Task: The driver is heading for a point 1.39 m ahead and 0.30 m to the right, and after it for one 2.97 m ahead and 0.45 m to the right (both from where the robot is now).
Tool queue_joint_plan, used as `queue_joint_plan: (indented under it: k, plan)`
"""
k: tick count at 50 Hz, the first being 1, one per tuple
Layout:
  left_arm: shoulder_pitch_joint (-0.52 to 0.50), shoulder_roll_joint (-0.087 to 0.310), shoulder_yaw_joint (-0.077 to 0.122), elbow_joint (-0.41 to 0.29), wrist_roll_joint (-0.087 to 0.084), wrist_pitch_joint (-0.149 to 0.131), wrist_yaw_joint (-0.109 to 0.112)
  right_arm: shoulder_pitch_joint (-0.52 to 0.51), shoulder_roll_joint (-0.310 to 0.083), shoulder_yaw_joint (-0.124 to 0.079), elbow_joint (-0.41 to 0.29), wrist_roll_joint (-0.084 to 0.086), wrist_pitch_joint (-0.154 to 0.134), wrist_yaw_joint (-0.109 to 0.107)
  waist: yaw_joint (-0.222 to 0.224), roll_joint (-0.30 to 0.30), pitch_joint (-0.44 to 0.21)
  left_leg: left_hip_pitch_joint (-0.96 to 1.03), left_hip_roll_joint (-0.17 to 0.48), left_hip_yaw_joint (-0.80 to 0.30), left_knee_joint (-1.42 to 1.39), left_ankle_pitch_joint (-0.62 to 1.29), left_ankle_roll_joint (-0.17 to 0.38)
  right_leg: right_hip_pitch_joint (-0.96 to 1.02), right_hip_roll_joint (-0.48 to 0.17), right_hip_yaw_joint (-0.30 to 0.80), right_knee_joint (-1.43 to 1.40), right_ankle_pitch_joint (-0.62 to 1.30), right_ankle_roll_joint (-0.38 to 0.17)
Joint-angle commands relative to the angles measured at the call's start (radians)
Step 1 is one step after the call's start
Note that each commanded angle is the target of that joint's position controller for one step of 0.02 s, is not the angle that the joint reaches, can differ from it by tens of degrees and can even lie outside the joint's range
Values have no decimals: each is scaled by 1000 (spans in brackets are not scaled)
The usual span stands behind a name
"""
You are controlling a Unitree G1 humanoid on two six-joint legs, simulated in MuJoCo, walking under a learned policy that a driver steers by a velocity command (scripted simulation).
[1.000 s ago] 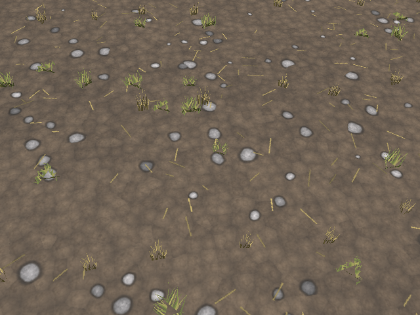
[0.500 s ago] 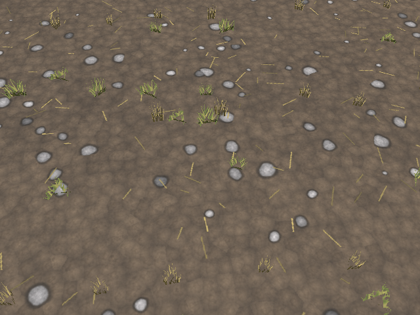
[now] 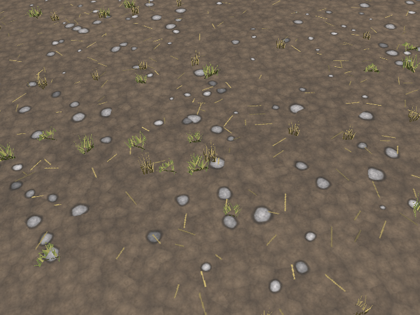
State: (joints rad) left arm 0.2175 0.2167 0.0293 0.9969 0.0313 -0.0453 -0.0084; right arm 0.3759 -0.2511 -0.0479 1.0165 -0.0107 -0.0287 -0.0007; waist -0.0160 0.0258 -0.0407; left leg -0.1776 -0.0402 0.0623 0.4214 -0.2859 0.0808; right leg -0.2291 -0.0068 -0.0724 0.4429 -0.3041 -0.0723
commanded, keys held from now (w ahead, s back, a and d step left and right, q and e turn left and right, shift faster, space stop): w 0.60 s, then no key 0.40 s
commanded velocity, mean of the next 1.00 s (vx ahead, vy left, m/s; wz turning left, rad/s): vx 0.37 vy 0.00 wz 0.00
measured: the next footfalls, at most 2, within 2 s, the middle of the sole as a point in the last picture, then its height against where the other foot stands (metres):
left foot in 0.46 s outside the picture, level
right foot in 0.94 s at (243, 308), level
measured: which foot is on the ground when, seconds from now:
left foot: down 0.00-0.00, up 0.02-0.44, down 0.46-0.96, up 0.98-1.00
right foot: down 0.00-0.48, up 0.50-0.92, down 0.94-1.00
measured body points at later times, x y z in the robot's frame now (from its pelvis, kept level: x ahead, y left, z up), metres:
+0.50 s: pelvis +0.23 +0.03 -0.02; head +0.28 +0.03 +0.42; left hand +0.15 +0.26 -0.17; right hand +0.42 -0.21 -0.14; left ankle +0.34 +0.10 -0.74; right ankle +0.03 -0.09 -0.70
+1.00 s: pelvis +0.45 +0.02 -0.01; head +0.48 +0.01 +0.43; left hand +0.55 +0.25 -0.15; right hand +0.42 -0.20 -0.18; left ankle +0.35 +0.10 -0.72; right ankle +0.54 -0.05 -0.74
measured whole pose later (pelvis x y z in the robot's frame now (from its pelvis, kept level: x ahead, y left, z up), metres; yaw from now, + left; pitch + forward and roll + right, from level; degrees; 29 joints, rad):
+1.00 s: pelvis +0.45 +0.02 -0.01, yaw +0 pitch -1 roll +1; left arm 0.14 0.15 0.02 1.00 0.02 -0.07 0.02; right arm 0.34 -0.16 -0.01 1.08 0.00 -0.05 -0.03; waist -0.03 0.02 0.08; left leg -0.13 -0.06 0.06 0.71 -0.51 0.06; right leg -0.37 0.03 -0.09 0.52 -0.13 -0.09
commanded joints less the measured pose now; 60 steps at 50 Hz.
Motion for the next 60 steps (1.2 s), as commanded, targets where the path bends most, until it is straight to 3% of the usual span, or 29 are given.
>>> queue_joint_plan:
  k: [1, 2, 4, 7, 12, 18, 20, 22, 23, 24, 25, 26, 27, 29, 30, 33, 35, 40, 45, 46, 47, 48, 49, 50, 51, 52, 54, 56, 60]
  plan:
    - [316, 213, 48, 56, -6, -20, 23, -165, 14, 11, -135, -3, -26, 14, 133, -318, 123, -634, -20, 27, 363, -255, 18, 382, -376, 622, -393, -518, -126]
    - [270, 193, 47, 56, -5, -16, 23, -178, -71, -8, -132, -34, -27, 17, 95, -167, 186, -645, 42, -65, 487, -172, 24, 273, -397, 633, -386, -525, -165]
    - [152, 133, 34, 17, -18, -29, 13, -130, -77, -14, -102, -24, -34, 37, 16, -113, 165, -585, 84, -95, 530, -29, 5, 223, -296, 478, -381, -339, -123]
    - [183, 94, 24, 28, -21, -56, 14, -161, -56, -14, -92, -33, -27, 46, 12, -92, 127, -551, 102, -51, 557, 96, -37, 239, -216, 291, -370, 8, -99]
    - [275, 82, 18, 62, -17, -61, 15, -340, -20, -2, -155, -25, -12, 43, 50, -100, 156, -577, 110, -2, 435, 179, -78, 235, -186, 181, -343, 311, -119]
    - [309, 107, 23, 80, -10, -60, 23, -462, -21, 9, -210, -15, -14, 38, 68, -134, 173, -428, 73, 42, 186, 200, -25, 276, -206, 123, -296, 535, -109]
    - [281, 121, 27, 80, -9, -58, 26, -400, -39, 0, -199, -15, -20, 29, 26, -136, 145, -319, 43, 49, 144, 153, 15, 306, -221, 100, -207, 749, -90]
    - [250, 140, 33, 78, -11, -50, 26, -146, -77, -24, -117, -17, -36, 12, -84, -106, 9, -19, -18, 73, 64, 157, 58, 286, -185, 54, 90, 934, -59]
    - [250, 124, 27, 65, -15, -48, 24, 18, -126, -44, -70, -36, -47, 1, -141, -69, -90, 235, 79, -26, 61, 113, 88, 115, -145, 33, 329, 717, -44]
    - [359, 8, 3, 34, -53, -45, 9, 134, -241, -72, -58, -59, -47, -4, -110, 172, -258, 545, 404, -514, -1, -83, 203, -233, 4, -20, 732, 150, 6]
    - [332, 72, 25, 46, -34, -46, 9, 92, -220, -70, -57, -24, -35, 8, -102, 131, -279, 494, 451, -773, -160, -112, 230, -334, 64, 120, 883, -194, -12]
    - [232, 96, 37, 14, -26, -44, 9, -35, -180, -58, -72, -10, -34, 9, -49, 74, -98, 347, 411, -607, -168, -146, 198, -404, -5, 138, 911, -105, -25]
    - [172, 83, 32, -1, -22, -52, 5, -109, -106, -39, -86, -8, -42, 12, -30, 12, 0, 197, 372, -481, -202, -53, 175, -387, -45, 130, 854, -18, -28]
    - [157, 53, 33, 0, 2, -34, -3, -144, -27, -15, -67, -4, -57, 9, 31, 17, 78, 25, 266, -299, -249, 104, 104, -295, -94, 120, 749, 44, -22]
    - [191, 32, 30, 8, 6, -21, -10, -126, -27, -12, -56, -5, -64, 6, 47, 54, 61, 4, 268, -265, -256, 161, 113, -258, -94, 113, 726, 46, -13]
    - [158, 21, 30, 1, 7, 2, -8, -55, -38, -7, -22, -4, -86, 2, 67, 15, 91, -8, 251, -152, -231, 625, 129, -275, -82, 73, 670, 57, 24]
    - [91, 20, 26, -22, 5, 7, -5, -25, -43, -1, -7, -5, -85, -1, 62, 26, 97, 10, 225, -81, -204, 831, 117, -304, -75, 45, 574, 115, 41]
    - [-50, 4, 4, -55, -14, 4, 4, 26, -35, 16, 20, -3, -66, -12, 14, 66, 69, 65, 186, -16, -160, 914, 73, -214, -21, -13, 278, 264, 40]
    - [-5, 34, 9, -25, -8, -10, 29, 30, -30, 19, 46, -9, -45, -30, 27, 61, 69, 159, 232, -70, -14, 918, 81, -118, 12, 5, 114, 188, -7]
    - [62, 36, 13, 1, -5, -21, 34, 16, -32, 18, 49, -4, -42, -33, 63, 33, 57, 157, 214, -65, 70, 881, 60, -34, 15, 10, 0, 270, -19]
    - [132, 75, 22, 23, 1, -37, 39, 39, -33, 18, 49, 0, -45, -33, 78, -28, 7, 105, 173, -52, 178, 721, 24, 109, -58, 79, -43, 606, -32]
    - [201, 135, 32, 35, 7, -43, 40, 136, 18, 30, 48, 16, -43, -35, 43, -141, -105, -25, 97, -13, 355, 250, -9, 315, -261, 246, 48, 1109, -123]
    - [205, 92, 20, 38, -13, -30, 36, 203, 52, 31, 87, 39, -18, -36, 52, -220, -201, -95, -10, -24, 522, -323, -26, 349, -398, 401, 25, 1229, -282]
    - [153, 67, 10, 23, -30, -21, 32, 139, 9, 18, 83, 12, 3, -38, 41, -144, -145, -125, 4, -84, 579, -406, -33, 249, -377, 400, -34, 988, -288]
    - [84, 58, 6, 14, -27, -12, 35, 66, 12, 14, 70, -12, 13, -34, 29, -116, -49, -149, 13, -99, 594, -368, -40, 144, -335, 368, -94, 772, -261]
    - [36, 40, -3, 7, -19, -5, 42, 26, 27, 15, 66, -20, 22, -30, 7, -88, 6, -139, 34, -108, 554, -306, -50, 57, -295, 325, -146, 613, -221]
    - [-19, 27, -11, 6, -12, 5, 54, 35, 60, 22, 81, -19, 41, -28, -33, -113, 41, -59, 49, -92, 431, -226, -73, -55, -217, 233, -195, 446, -152]
    - [1, 37, -10, 18, -7, 5, 51, 49, 67, 26, 102, -11, 54, -36, -26, -110, 14, -25, 37, -67, 328, -199, -84, -39, -195, 214, -196, 367, -129]
    - [-10, 68, 0, 29, -24, 21, 44, 35, 70, 32, 119, -8, 66, -43, -29, -110, 24, 62, 42, -40, 126, -22, -75, -105, -170, 222, -230, -42, -81]
Velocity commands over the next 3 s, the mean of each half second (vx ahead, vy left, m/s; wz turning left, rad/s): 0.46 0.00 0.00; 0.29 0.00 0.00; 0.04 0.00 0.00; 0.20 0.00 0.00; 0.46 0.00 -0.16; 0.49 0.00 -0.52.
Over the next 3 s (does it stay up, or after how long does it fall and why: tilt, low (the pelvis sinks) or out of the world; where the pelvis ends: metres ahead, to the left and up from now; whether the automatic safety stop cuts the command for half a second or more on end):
stays up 1.11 -0.06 -0.03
